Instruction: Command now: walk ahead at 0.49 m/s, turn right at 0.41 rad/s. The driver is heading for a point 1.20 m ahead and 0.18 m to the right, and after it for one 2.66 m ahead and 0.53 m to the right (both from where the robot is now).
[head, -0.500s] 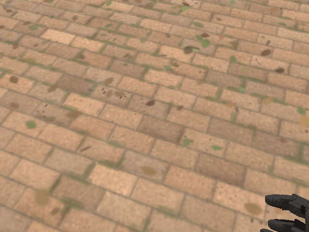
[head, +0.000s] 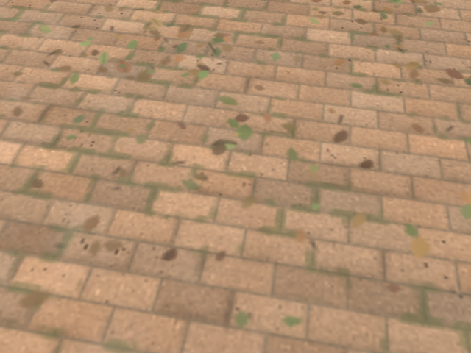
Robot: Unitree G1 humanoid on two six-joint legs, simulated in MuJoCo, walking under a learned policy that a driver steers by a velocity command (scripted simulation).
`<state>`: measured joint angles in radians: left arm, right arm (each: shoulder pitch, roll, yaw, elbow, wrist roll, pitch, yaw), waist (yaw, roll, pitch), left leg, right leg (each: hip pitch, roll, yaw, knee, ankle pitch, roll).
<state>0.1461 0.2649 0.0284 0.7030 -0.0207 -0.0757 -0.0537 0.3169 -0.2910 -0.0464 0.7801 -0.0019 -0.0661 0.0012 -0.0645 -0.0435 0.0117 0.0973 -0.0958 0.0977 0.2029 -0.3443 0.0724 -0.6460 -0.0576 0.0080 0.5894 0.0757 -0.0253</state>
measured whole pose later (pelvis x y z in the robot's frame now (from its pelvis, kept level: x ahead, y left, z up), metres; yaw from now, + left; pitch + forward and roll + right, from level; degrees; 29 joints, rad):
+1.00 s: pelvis +0.57 -0.09 +0.00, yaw -22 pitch +2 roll +1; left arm 0.03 0.26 0.02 0.62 -0.01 -0.08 -0.04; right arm 0.43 -0.30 -0.05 0.85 0.03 -0.05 0.01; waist -0.12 -0.02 0.01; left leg 0.02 -0.01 0.01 0.32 -0.37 -0.01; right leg -0.49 -0.02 0.00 0.49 -0.06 -0.04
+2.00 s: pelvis +0.96 -0.20 +0.00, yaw +8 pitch +2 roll +0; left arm 0.18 0.29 0.05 0.73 0.00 -0.08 0.00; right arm 0.25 -0.29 -0.06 0.65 0.01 0.00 -0.01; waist -0.02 0.00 -0.04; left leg -0.31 -0.12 -0.18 0.52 -0.24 0.05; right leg -0.34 0.00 0.04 0.51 -0.22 0.01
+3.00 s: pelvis +1.07 -0.24 +0.01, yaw -21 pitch +2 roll +2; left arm 0.18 0.30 0.06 0.60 0.00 0.02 0.02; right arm 0.11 -0.33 -0.09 0.75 0.00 0.02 -0.03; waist 0.00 0.03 0.07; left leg -0.52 0.01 -0.03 1.07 -0.38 -0.08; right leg -0.29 0.04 0.07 0.46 -0.19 -0.06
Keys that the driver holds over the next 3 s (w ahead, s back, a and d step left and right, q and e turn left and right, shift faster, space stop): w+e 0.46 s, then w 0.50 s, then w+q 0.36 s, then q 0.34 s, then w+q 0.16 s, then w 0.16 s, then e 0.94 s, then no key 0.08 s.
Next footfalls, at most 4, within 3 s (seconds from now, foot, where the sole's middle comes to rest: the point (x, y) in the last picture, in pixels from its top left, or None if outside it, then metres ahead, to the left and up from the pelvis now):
0.08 right None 0.22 -0.11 -0.77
0.52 left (205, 336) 0.52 0.07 -0.77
1.02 right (313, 280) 0.67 -0.26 -0.77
1.52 left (250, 195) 1.00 -0.10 -0.77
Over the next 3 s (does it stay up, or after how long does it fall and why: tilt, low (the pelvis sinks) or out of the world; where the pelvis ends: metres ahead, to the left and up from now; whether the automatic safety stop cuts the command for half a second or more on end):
stays up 1.07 -0.24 0.01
